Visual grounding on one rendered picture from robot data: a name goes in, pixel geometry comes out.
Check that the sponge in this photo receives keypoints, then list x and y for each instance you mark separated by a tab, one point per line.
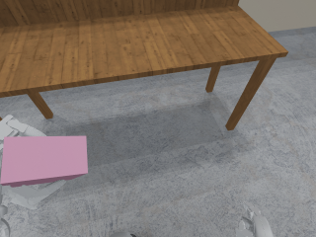
33	160

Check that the robot left hand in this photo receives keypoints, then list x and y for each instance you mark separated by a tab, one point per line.
24	196

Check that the table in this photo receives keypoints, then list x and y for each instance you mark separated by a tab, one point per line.
48	45

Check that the robot left forearm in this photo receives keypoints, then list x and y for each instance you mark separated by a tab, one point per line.
5	230

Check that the robot right hand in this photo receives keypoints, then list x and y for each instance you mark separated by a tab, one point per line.
258	227

